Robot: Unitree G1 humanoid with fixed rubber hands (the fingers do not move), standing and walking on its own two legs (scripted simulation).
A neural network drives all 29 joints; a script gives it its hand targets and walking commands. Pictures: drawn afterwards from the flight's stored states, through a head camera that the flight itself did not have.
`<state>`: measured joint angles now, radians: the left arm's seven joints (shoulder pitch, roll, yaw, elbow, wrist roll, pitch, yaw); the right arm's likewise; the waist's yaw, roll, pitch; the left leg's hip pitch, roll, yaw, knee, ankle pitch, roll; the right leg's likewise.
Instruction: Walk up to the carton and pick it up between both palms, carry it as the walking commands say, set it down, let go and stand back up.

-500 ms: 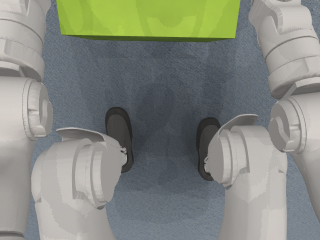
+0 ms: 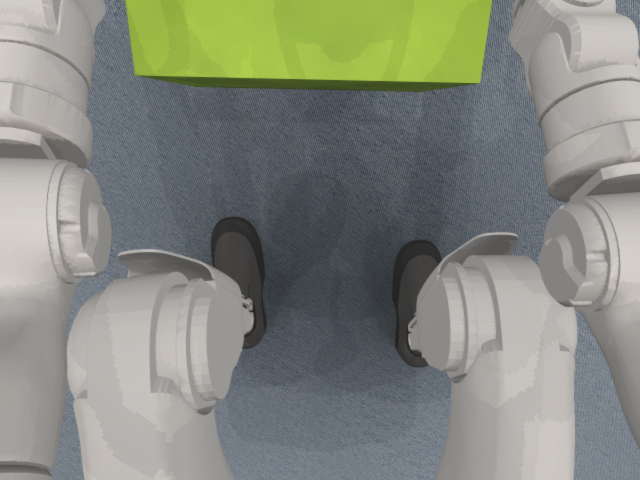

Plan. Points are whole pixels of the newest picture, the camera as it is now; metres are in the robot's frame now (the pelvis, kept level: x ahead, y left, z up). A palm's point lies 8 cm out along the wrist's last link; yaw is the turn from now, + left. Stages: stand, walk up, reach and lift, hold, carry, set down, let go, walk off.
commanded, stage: reach and lift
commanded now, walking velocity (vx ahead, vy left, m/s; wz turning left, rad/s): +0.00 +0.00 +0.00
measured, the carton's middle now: out of the picture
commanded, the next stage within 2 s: none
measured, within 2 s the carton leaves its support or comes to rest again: leaves its support in 0.34 s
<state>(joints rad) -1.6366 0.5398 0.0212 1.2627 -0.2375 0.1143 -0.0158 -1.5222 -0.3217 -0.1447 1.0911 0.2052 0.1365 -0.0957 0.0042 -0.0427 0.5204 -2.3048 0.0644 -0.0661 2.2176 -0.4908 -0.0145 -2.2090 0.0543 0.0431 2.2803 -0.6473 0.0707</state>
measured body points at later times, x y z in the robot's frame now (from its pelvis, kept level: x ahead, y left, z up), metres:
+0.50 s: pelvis +0.00 +0.00 +0.01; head +0.37 +0.03 +0.25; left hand +0.58 +0.24 -0.15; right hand +0.57 -0.14 -0.16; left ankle +0.13 +0.14 -0.32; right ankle +0.10 -0.13 -0.32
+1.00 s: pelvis +0.00 +0.00 +0.04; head +0.36 +0.04 +0.31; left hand +0.57 +0.24 -0.10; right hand +0.57 -0.14 -0.10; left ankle +0.13 +0.14 -0.32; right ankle +0.10 -0.13 -0.32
